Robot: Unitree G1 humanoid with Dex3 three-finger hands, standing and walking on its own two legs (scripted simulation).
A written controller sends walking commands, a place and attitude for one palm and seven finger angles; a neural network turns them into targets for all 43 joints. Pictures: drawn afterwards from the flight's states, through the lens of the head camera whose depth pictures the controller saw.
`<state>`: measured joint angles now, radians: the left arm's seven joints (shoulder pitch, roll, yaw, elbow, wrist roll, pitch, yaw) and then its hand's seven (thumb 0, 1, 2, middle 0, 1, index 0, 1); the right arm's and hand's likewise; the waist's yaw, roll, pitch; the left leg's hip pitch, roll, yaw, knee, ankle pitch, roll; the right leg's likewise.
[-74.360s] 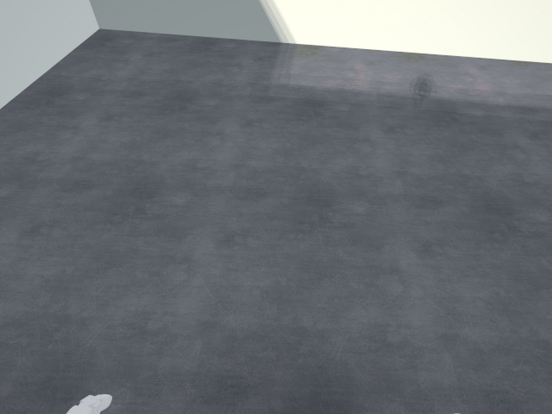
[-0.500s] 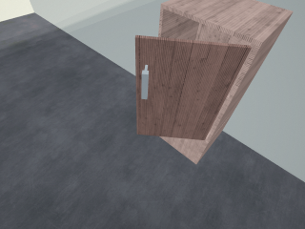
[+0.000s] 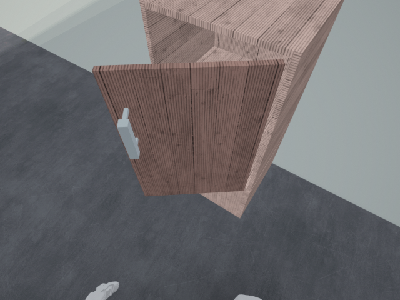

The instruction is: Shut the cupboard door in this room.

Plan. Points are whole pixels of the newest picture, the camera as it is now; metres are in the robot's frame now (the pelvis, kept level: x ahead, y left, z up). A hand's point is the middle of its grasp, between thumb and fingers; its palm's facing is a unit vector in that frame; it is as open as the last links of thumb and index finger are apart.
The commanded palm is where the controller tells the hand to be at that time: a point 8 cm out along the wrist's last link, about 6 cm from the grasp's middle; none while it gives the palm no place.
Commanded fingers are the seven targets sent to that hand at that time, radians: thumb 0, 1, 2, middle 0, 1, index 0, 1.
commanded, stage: come to a stop and stand still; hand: left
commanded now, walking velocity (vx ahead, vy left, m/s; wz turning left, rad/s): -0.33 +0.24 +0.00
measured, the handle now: (130, 133) +0.49 +0.18 +0.00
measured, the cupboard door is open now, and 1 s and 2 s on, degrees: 37 37 37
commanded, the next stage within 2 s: look again from close up in 1.20 s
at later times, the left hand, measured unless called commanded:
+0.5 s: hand out of the picture +0.07 +0.17 -0.16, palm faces +0.05 -0.96 -0.28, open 7.4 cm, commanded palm none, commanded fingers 0.00 0.90 0.90 -0.20 -0.30 -0.20 -0.30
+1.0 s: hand out of the picture +0.05 +0.18 -0.16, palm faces -0.02 -0.97 -0.24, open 7.3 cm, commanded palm none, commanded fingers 0.00 0.90 0.90 -0.20 -0.30 -0.20 -0.30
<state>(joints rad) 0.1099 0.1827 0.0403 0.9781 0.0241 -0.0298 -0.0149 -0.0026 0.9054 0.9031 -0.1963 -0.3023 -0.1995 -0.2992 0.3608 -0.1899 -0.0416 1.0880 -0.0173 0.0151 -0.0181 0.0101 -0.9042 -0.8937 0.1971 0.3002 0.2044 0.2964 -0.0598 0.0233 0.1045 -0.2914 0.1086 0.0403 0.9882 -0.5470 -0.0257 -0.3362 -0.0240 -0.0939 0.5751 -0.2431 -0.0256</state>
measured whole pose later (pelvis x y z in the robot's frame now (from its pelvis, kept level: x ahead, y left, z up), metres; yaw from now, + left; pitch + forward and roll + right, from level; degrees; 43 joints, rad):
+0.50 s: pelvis +0.04 -0.03 +0.00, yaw +1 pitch +0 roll +1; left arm 0.23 0.20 0.03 1.00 0.03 0.02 0.03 0.00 0.91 0.90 -0.20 -0.30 -0.20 -0.30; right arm 0.08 -0.20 -0.04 0.95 -0.01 0.04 -0.02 0.01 -0.91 -0.89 0.20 0.30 0.21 0.30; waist 0.02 0.03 0.08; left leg -0.31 0.01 0.03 0.63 -0.37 -0.01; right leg -0.21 0.01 -0.03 0.56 -0.36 -0.03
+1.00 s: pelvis +0.01 -0.01 +0.01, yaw +0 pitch -2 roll +0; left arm 0.24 0.18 -0.02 1.03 0.02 0.00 0.03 0.00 0.91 0.90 -0.20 -0.30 -0.20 -0.30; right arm 0.31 -0.17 0.01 1.01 -0.02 0.00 -0.02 0.01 -0.92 -0.89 0.19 0.30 0.20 0.30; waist -0.02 0.03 0.04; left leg -0.21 -0.01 0.04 0.53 -0.29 0.03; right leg -0.21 -0.01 0.00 0.53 -0.29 0.00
